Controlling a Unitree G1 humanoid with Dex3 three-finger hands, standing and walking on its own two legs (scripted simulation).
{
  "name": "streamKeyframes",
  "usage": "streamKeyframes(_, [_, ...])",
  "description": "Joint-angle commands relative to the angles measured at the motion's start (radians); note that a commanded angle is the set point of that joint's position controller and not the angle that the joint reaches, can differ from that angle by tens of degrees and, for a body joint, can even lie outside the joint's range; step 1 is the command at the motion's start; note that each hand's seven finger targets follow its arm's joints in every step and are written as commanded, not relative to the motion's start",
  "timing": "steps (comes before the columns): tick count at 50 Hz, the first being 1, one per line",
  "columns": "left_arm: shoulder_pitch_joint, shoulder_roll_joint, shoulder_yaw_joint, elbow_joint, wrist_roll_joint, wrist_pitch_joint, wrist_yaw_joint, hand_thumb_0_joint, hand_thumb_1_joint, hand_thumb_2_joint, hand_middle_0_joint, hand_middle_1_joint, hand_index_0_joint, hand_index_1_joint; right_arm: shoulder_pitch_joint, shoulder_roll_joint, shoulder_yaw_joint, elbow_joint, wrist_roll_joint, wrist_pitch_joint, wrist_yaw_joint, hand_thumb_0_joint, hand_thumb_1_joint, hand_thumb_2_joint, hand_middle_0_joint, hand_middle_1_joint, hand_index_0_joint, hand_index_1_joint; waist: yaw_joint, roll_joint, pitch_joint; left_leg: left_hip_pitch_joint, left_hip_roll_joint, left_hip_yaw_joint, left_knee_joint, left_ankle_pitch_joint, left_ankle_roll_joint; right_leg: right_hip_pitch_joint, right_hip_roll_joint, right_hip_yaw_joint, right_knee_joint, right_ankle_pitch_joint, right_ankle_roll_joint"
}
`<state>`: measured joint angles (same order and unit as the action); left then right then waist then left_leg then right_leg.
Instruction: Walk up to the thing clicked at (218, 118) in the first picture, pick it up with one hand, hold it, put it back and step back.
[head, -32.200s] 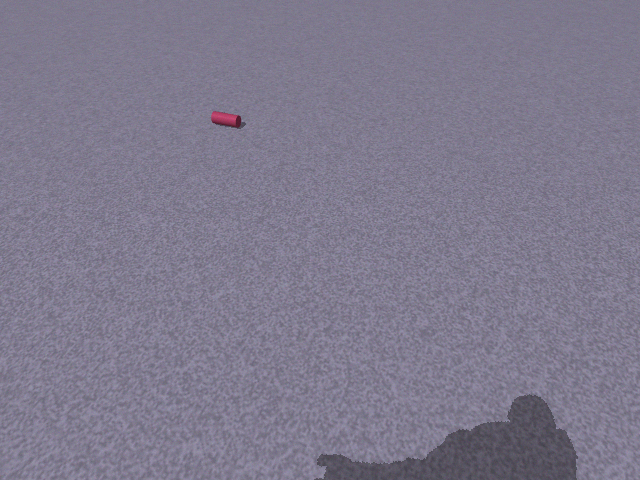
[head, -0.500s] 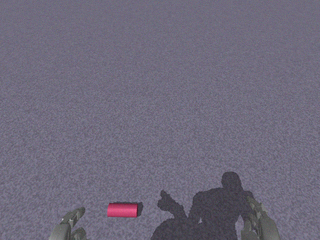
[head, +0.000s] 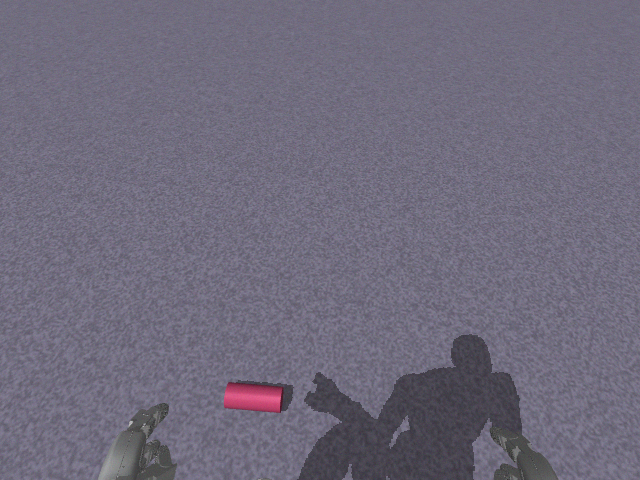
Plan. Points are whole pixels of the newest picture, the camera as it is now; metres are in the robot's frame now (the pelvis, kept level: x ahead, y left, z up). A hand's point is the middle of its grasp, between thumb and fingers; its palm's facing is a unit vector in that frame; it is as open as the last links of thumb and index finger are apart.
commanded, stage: stand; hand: left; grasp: from above
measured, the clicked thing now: (254, 397) +0.44 +0.20 -0.70
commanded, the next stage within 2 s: none
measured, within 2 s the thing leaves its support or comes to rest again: neither
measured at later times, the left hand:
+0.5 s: hand out of the picture +0.04 +0.24 -0.12, palm faces +0.03 -0.95 -0.31, open 7.4 cm
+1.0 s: hand out of the picture +0.04 +0.24 -0.11, palm faces +0.02 -0.95 -0.32, open 7.4 cm
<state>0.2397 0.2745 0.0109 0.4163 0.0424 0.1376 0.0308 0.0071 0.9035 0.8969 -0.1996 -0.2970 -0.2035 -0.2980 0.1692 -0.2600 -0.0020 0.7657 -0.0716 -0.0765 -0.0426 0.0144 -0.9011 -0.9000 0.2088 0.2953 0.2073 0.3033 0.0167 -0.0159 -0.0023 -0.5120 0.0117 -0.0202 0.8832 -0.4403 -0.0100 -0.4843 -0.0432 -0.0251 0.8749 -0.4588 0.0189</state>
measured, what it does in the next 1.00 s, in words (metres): rises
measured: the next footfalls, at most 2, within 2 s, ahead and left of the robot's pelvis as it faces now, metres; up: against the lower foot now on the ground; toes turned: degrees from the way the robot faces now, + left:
none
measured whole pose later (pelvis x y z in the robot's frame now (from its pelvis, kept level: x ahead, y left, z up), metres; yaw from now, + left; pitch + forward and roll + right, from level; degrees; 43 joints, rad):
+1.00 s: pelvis +0.00 +0.00 +0.05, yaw +0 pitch -4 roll +0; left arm 0.16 0.30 0.03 1.15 0.02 -0.01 0.02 0.00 0.91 0.90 -0.20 -0.30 -0.20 -0.30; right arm 0.15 -0.30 -0.03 1.13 -0.02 0.00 -0.01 0.01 -0.91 -0.90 0.21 0.30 0.20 0.30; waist 0.01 0.01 0.06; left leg -0.12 0.01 -0.02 0.37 -0.18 -0.02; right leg -0.09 -0.04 -0.04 0.35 -0.20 0.02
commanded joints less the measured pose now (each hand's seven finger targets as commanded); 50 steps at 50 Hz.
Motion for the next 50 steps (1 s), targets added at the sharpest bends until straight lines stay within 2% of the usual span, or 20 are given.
streamKeyframes(1, [-0.045,0.157,0.084,0.091,0.006,-0.098,0.016,0.0,0.9,0.9,-0.2,-0.3,-0.2,-0.301,-0.027,-0.16,-0.087,-0.041,0.022,-0.005,0.021,0.0,-0.9,-0.9,0.2,0.3,0.2,0.3,0.015,-0.017,-0.133,0.151,0.015,-0.052,-0.193,0.286,0.07,0.153,-0.058,0.099,-0.224,0.252,-0.068])
streamKeyframes(5, [-0.068,0.159,0.085,0.24,0.008,-0.13,0.017,0.0,0.9,0.9,-0.2,-0.3,-0.2,-0.301,-0.031,-0.162,-0.089,0.026,0.015,0.013,0.022,0.0,-0.9,-0.9,0.2,0.3,0.2,0.3,0.007,0.017,-0.083,0.213,0.029,-0.062,-0.262,0.292,0.069,0.171,-0.061,0.09,-0.289,0.271,-0.053])
streamKeyframes(6, [-0.081,0.154,0.085,0.264,0.004,-0.133,0.016,0.0,0.9,0.9,-0.2,-0.3,-0.2,-0.301,-0.015,-0.166,-0.089,0.041,0.016,0.019,0.019,0.0,-0.9,-0.9,0.2,0.3,0.2,0.3,0.0,0.044,-0.067,0.206,0.041,-0.079,-0.313,0.258,0.07,0.18,-0.049,0.074,-0.289,0.244,-0.047])
streamKeyframes(8, [-0.054,0.142,0.08,0.329,-0.001,-0.136,0.015,0.0,0.9,0.9,-0.2,-0.3,-0.2,-0.301,-0.035,-0.178,-0.09,0.07,0.019,0.019,0.017,0.0,-0.9,-0.9,0.2,0.3,0.2,0.3,0.02,0.086,-0.069,0.235,0.067,-0.112,-0.357,0.32,0.073,0.223,-0.039,0.05,-0.302,0.291,-0.037])
streamKeyframes(9, [-0.06,0.149,0.081,0.355,-0.003,-0.139,0.015,0.0,0.9,0.9,-0.2,-0.3,-0.2,-0.301,-0.03,-0.181,-0.09,0.082,0.021,0.02,0.014,0.0,-0.9,-0.9,0.2,0.3,0.2,0.3,0.013,0.071,-0.08,0.261,0.068,-0.109,-0.368,0.365,0.069,0.248,-0.042,0.052,-0.31,0.322,-0.037])
streamKeyframes(12, [-0.062,0.158,0.077,0.432,-0.004,-0.145,0.016,0.0,0.9,0.9,-0.2,-0.3,-0.2,-0.301,-0.031,-0.183,-0.085,0.126,0.027,0.031,0.008,0.0,-0.9,-0.9,0.2,0.3,0.2,0.3,0.01,0.028,-0.043,0.274,0.063,-0.093,-0.406,0.37,0.056,0.297,-0.058,0.061,-0.381,0.36,-0.041])
streamKeyframes(13, [-0.063,0.162,0.075,0.453,-0.006,-0.146,0.015,0.0,0.9,0.9,-0.2,-0.3,-0.2,-0.301,-0.024,-0.187,-0.085,0.141,0.03,0.037,0.006,0.0,-0.9,-0.9,0.2,0.3,0.2,0.3,0.003,0.027,-0.018,0.274,0.058,-0.087,-0.426,0.331,0.052,0.293,-0.06,0.067,-0.412,0.337,-0.039])
streamKeyframes(16, [-0.067,0.171,0.072,0.506,-0.008,-0.148,0.017,0.0,0.9,0.9,-0.2,-0.3,-0.2,-0.301,-0.016,-0.198,-0.086,0.181,0.035,0.041,0.001,0.0,-0.9,-0.9,0.2,0.3,0.2,0.3,-0.001,0.024,-0.029,0.351,0.067,-0.084,-0.451,0.407,0.045,0.317,-0.068,0.066,-0.443,0.384,-0.039])
streamKeyframes(19, [-0.069,0.171,0.066,0.554,-0.011,-0.147,0.016,0.0,0.9,0.9,-0.2,-0.3,-0.2,-0.301,-0.022,-0.198,-0.083,0.214,0.038,0.046,0.002,0.0,-0.9,-0.9,0.2,0.3,0.2,0.3,0.0,0.034,-0.001,0.347,0.072,-0.088,-0.502,0.359,0.042,0.344,-0.064,0.059,-0.486,0.33,-0.031])
streamKeyframes(22, [-0.075,0.174,0.061,0.59,-0.009,-0.147,0.015,0.0,0.9,0.9,-0.2,-0.3,-0.2,-0.301,-0.03,-0.201,-0.081,0.238,0.041,0.05,0.003,0.0,-0.9,-0.9,0.2,0.3,0.2,0.3,-0.002,0.027,0.03,0.351,0.073,-0.092,-0.544,0.318,0.035,0.347,-0.063,0.056,-0.516,0.302,-0.026])
streamKeyframes(23, [-0.079,0.177,0.062,0.599,-0.009,-0.148,0.015,0.0,0.9,0.9,-0.2,-0.3,-0.2,-0.301,-0.029,-0.2,-0.08,0.244,0.041,0.051,0.003,0.0,-0.9,-0.9,0.2,0.3,0.2,0.3,-0.002,0.027,0.025,0.358,0.077,-0.089,-0.544,0.346,0.036,0.362,-0.068,0.059,-0.521,0.319,-0.026])
streamKeyframes(27, [-0.073,0.18,0.059,0.632,-0.009,-0.148,0.012,0.0,0.9,0.9,-0.2,-0.3,-0.2,-0.301,-0.037,-0.208,-0.08,0.264,0.042,0.056,0.007,0.0,-0.9,-0.9,0.2,0.3,0.2,0.3,-0.001,0.054,0.058,0.328,0.077,-0.098,-0.59,0.23,0.036,0.369,-0.065,0.057,-0.55,0.274,-0.022])
streamKeyframes(31, [-0.082,0.193,0.062,0.654,-0.01,-0.148,0.01,0.0,0.9,0.9,-0.2,-0.3,-0.2,-0.301,-0.042,-0.203,-0.076,0.276,0.041,0.058,0.011,0.0,-0.9,-0.9,0.2,0.3,0.2,0.3,0.0,0.035,0.063,0.323,0.079,-0.102,-0.615,0.185,0.033,0.362,-0.063,0.056,-0.563,0.247,-0.021])
streamKeyframes(33, [-0.078,0.187,0.058,0.662,-0.01,-0.152,0.007,0.0,0.9,0.9,-0.2,-0.3,-0.2,-0.301,-0.045,-0.213,-0.077,0.277,0.042,0.057,0.013,0.0,-0.9,-0.9,0.2,0.3,0.2,0.3,-0.001,0.029,0.067,0.327,0.076,-0.098,-0.609,0.195,0.033,0.357,-0.066,0.061,-0.579,0.24,-0.02])
streamKeyframes(35, [-0.095,0.195,0.059,0.661,-0.012,-0.158,0.009,0.0,0.9,0.9,-0.2,-0.3,-0.2,-0.301,-0.041,-0.206,-0.073,0.283,0.044,0.056,0.014,0.0,-0.9,-0.9,0.2,0.3,0.2,0.3,-0.006,0.023,0.043,0.353,0.078,-0.087,-0.589,0.273,0.035,0.376,-0.079,0.071,-0.583,0.287,-0.022])
streamKeyframes(38, [-0.098,0.207,0.06,0.669,-0.012,-0.157,0.007,0.0,0.9,0.9,-0.2,-0.3,-0.2,-0.301,-0.043,-0.212,-0.069,0.287,0.046,0.057,0.016,0.0,-0.9,-0.9,0.2,0.3,0.2,0.3,-0.006,0.025,0.057,0.347,0.076,-0.088,-0.598,0.234,0.031,0.36,-0.073,0.069,-0.595,0.248,-0.019])
streamKeyframes(40, [-0.108,0.207,0.059,0.669,-0.014,-0.159,0.006,0.0,0.9,0.9,-0.2,-0.3,-0.2,-0.301,-0.038,-0.215,-0.066,0.29,0.045,0.056,0.016,0.0,-0.9,-0.9,0.2,0.3,0.2,0.3,-0.01,0.017,0.047,0.352,0.078,-0.085,-0.595,0.268,0.032,0.37,-0.079,0.073,-0.596,0.273,-0.022])
streamKeyframes(41, [-0.093,0.203,0.056,0.673,-0.012,-0.158,0.005,0.0,0.9,0.9,-0.2,-0.3,-0.2,-0.301,-0.05,-0.221,-0.066,0.291,0.047,0.058,0.017,0.0,-0.9,-0.9,0.2,0.3,0.2,0.3,-0.002,0.01,0.067,0.352,0.077,-0.087,-0.592,0.253,0.03,0.351,-0.073,0.07,-0.605,0.239,-0.019])
streamKeyframes(47, [-0.112,0.212,0.055,0.678,-0.017,-0.162,0.004,0.0,0.9,0.9,-0.2,-0.3,-0.2,-0.301,-0.047,-0.229,-0.059,0.299,0.049,0.054,0.017,0.0,-0.9,-0.9,0.2,0.3,0.2,0.3,-0.011,0.016,0.027,0.386,0.088,-0.08,-0.584,0.345,0.031,0.38,-0.082,0.076,-0.599,0.332,-0.024])
streamKeyframes(50, [-0.112,0.215,0.054,0.683,-0.019,-0.16,0.003,0.0,0.9,0.9,-0.2,-0.3,-0.2,-0.301,-0.057,-0.236,-0.056,0.304,0.049,0.056,0.017,0.0,-0.9,-0.9,0.2,0.3,0.2,0.3,-0.006,0.025,0.044,0.368,0.086,-0.08,-0.59,0.31,0.028,0.377,-0.079,0.073,-0.609,0.29,-0.021])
